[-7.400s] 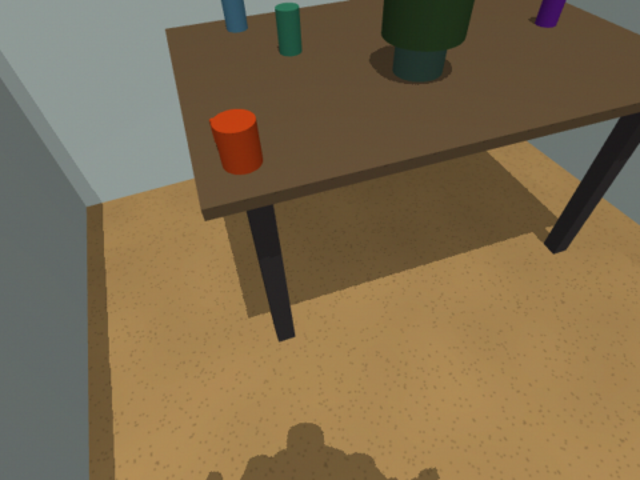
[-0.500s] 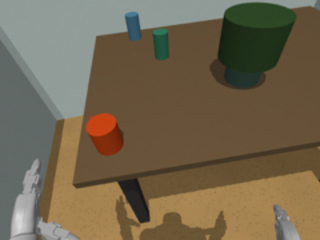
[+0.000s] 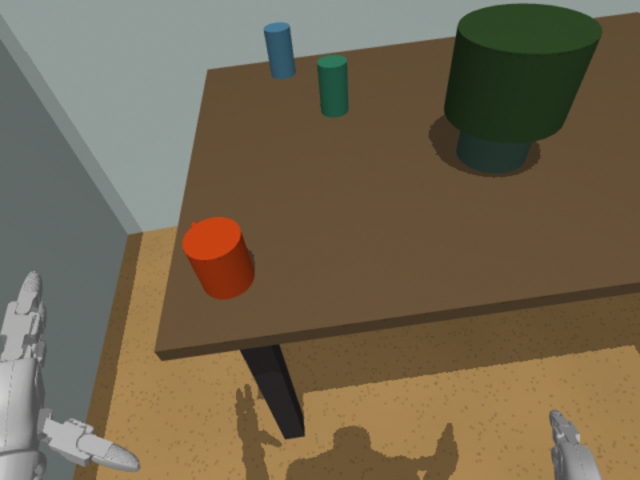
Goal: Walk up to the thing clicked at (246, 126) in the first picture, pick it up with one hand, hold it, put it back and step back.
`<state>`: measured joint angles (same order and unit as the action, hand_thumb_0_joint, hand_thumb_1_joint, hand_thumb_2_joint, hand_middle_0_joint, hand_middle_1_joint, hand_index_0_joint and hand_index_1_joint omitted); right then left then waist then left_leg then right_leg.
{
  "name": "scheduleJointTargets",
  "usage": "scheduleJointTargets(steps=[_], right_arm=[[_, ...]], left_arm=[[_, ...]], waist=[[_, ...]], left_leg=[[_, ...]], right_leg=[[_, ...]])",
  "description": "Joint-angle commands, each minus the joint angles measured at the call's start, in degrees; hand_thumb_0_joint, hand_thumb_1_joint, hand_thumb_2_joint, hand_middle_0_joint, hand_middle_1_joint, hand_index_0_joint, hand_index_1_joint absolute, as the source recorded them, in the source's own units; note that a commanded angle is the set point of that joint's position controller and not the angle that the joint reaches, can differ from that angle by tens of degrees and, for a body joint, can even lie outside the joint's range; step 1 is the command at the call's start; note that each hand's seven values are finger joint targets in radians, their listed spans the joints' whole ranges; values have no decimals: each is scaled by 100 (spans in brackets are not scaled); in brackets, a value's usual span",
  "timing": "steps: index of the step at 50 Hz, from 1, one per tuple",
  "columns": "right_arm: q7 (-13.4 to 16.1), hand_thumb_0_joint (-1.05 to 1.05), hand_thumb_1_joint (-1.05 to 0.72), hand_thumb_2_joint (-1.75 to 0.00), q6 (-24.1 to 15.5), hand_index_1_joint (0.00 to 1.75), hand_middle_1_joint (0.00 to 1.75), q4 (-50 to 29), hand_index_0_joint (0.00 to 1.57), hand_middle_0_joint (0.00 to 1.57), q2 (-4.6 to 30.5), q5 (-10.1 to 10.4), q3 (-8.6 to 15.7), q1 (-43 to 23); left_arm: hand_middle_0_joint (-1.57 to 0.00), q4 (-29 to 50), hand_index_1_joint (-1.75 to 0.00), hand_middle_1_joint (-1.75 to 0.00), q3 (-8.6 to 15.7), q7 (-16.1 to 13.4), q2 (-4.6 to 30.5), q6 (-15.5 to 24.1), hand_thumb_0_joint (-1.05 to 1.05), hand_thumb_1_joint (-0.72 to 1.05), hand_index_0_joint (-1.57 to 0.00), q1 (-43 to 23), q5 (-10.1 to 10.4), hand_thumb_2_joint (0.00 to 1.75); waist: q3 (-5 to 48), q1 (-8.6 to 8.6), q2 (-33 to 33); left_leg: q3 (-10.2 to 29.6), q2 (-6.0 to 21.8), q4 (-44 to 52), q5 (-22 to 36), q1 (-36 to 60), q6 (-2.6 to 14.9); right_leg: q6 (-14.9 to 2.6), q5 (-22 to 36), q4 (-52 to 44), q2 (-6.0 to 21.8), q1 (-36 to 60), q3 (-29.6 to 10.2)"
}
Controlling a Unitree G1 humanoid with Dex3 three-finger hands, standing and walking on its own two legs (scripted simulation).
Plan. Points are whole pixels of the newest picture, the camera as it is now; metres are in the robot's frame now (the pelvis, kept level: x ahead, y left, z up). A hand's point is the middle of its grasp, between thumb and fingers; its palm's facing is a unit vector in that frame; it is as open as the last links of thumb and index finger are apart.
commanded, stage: rise first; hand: left
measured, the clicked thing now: (215, 253) +0.45 +0.23 +0.01
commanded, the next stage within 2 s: go down in 0.22 s
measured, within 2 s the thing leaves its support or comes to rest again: neither
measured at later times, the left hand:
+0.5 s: hand (76, 368) +0.19 +0.27 +0.14, palm faces +0.37 -0.82 -0.44, open 17.6 cm
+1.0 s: hand (44, 291) +0.28 +0.34 +0.15, palm faces +0.26 -0.94 -0.21, open 17.5 cm
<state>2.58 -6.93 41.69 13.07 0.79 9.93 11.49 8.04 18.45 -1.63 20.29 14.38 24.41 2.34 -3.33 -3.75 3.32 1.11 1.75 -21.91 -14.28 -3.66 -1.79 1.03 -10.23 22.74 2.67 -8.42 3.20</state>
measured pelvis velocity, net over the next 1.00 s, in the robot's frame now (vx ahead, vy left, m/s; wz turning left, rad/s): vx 0.00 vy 0.01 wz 0.00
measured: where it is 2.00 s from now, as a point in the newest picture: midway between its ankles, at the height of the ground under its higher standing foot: outside the picture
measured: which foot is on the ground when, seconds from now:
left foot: down 0.00-1.00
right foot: down 0.00-1.00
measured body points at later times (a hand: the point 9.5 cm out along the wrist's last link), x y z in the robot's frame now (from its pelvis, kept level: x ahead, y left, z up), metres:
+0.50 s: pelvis +0.00 +0.00 +0.00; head -0.01 -0.01 +0.45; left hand +0.17 +0.31 +0.16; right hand +0.17 -0.27 -0.10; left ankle -0.02 +0.14 -0.74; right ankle +0.03 -0.13 -0.74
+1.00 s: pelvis +0.00 +0.01 +0.00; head -0.01 +0.01 +0.45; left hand +0.26 +0.39 +0.16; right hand +0.16 -0.24 -0.09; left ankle -0.02 +0.14 -0.74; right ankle +0.03 -0.13 -0.74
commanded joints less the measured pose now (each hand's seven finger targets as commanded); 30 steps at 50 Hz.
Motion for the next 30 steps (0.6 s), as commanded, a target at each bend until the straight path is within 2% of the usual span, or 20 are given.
scheduleJointTargets(steps=[1,2,4,7,9,11,13,14,16,17,18,19,20,21,22,24,26,28,29,30], right_arm=[[68,0,50,-5,-366,5,5,-965,5,5,936,-8,267,-620],[50,0,51,-5,-361,5,5,-945,5,5,776,-1,167,-467],[54,0,51,-5,-375,5,5,-951,5,5,946,4,312,-444],[46,0,51,-5,-395,5,5,-888,5,5,892,9,314,-483],[26,0,51,-6,-418,5,5,-965,5,5,762,38,199,-499],[38,0,50,-6,-431,5,5,-980,5,5,900,27,307,-408],[27,0,51,-6,-438,5,5,-1010,5,5,843,26,270,-444],[16,0,50,-6,-427,5,5,-851,5,5,690,24,194,-365],[48,0,50,-6,-445,5,5,-994,5,5,988,19,404,-466],[36,0,51,-5,-447,5,5,-908,5,5,911,23,341,-366],[-69,0,51,-5,-368,5,5,-667,5,5,553,-39,67,-451],[-74,0,50,-5,-358,5,5,-807,5,5,701,-55,195,-659],[-46,0,50,-5,-340,5,5,-837,5,5,1063,-69,466,-527],[-50,0,51,-5,-320,5,5,-994,5,5,1002,-58,393,-540],[-73,0,51,-5,-282,5,5,-1208,5,5,869,-50,263,-644],[-76,0,51,-5,-193,5,5,-970,5,5,839,-44,311,-448],[-59,0,52,-5,-190,5,5,-1101,5,5,906,-25,321,-596],[-47,0,52,-5,-177,5,5,-1087,5,5,856,-8,300,-431],[-45,0,52,-5,-167,5,5,-1072,5,5,706,16,185,-520],[-19,0,52,-5,-166,5,5,-1038,5,5,785,21,244,-419]], left_arm=[[-5,1277,-7,-5,810,-125,1239,481,0,-60,-4,-586,47,6],[-5,1217,-6,-5,776,-115,1183,495,0,-60,-4,-565,38,6],[-5,1299,-7,-5,833,-123,1245,525,0,-60,-4,-498,53,7],[-5,1305,-7,-5,847,-106,1218,532,0,-61,-4,-477,63,7],[-5,1392,-7,-5,855,-106,1194,582,0,-61,-4,-417,72,8],[-5,1365,-7,-6,929,-107,1269,598,0,-61,-4,-397,75,8],[-5,1465,-7,-5,951,-101,1266,616,0,-61,-4,-462,78,8],[-6,1442,-8,-6,860,-93,1187,618,0,-61,-4,-411,66,9],[-5,1552,-7,-5,935,-106,1272,641,0,-61,-4,-405,75,9],[-6,1513,-8,-8,894,-96,1232,646,0,-61,-7,-422,78,3],[-7,1466,-7,-7,649,74,675,795,0,-61,-7,-354,79,3],[-7,1340,-9,-8,864,139,873,822,0,-61,-8,-439,117,4],[-7,1273,-8,-8,1116,137,1163,844,0,-61,-8,-486,140,3],[-8,1329,-8,-8,1191,139,1285,884,0,-61,-9,-584,121,2],[-8,1393,-6,-7,1147,164,1249,915,0,-61,-9,-801,115,1],[-7,1120,-6,-6,1166,215,1169,893,0,-61,-8,-780,192,2],[-7,1036,-5,-6,1281,257,1320,856,0,-61,-8,-1086,271,1],[-6,894,-5,-5,1276,347,1353,779,0,-61,-7,-1256,312,2],[-7,826,-6,-6,1238,408,1348,738,0,-61,-7,-1395,351,3],[-6,792,-5,-5,1276,487,1423,701,0,-61,-7,-1637,399,3]], waist=[[538,33,-163],[536,39,-217],[459,15,-98],[444,3,-32],[421,-43,-176],[380,-6,-182],[417,-22,-99],[499,-26,-59],[505,1,-114],[462,18,-130],[573,25,-232],[630,0,-324],[720,53,-317],[736,21,-283],[766,59,-281],[683,72,-178],[561,61,-128],[584,143,-200],[551,124,-64],[682,217,-16]], left_leg=[[-292,-244,413,782,-373,214],[-292,-235,402,827,-365,211],[-283,-238,437,820,-415,185],[-314,-268,447,684,-434,198],[-290,-245,454,746,-443,203],[-287,-236,443,735,-463,203],[-310,-257,423,771,-457,194],[-313,-264,414,835,-413,205],[-303,-261,415,872,-392,201],[-301,-252,401,868,-415,206],[-288,-275,104,888,-587,181],[-276,-280,75,865,-601,182],[-262,-264,47,897,-584,175],[-265,-289,30,866,-607,178],[-287,-311,2,808,-616,182],[-249,-287,-15,892,-685,147],[-243,-287,4,706,-812,128],[-237,-284,-6,619,-801,147],[-272,-320,-11,540,-841,153],[-244,-292,-25,599,-774,151]], right_leg=[[-96,403,-368,-154,471,181],[-91,441,-375,-152,494,182],[-102,412,-368,-184,466,209],[-98,309,-401,-153,432,180],[-100,329,-386,-176,469,209],[-93,327,-391,-177,466,206],[-92,372,-394,-169,455,189],[-97,445,-374,-145,499,178],[-94,490,-358,-155,484,175],[-94,484,-358,-155,490,180],[-70,446,-159,-149,273,141],[-56,397,-157,-150,260,133],[-62,450,-116,-150,294,131],[-57,424,-108,-136,315,138],[-46,383,-121,-123,262,115],[-60,463,-15,-142,197,133],[-61,273,-11,-149,88,149],[-49,230,5,-144,65,143],[-48,161,-22,-121,21,120],[-48,260,19,-129,15,108]])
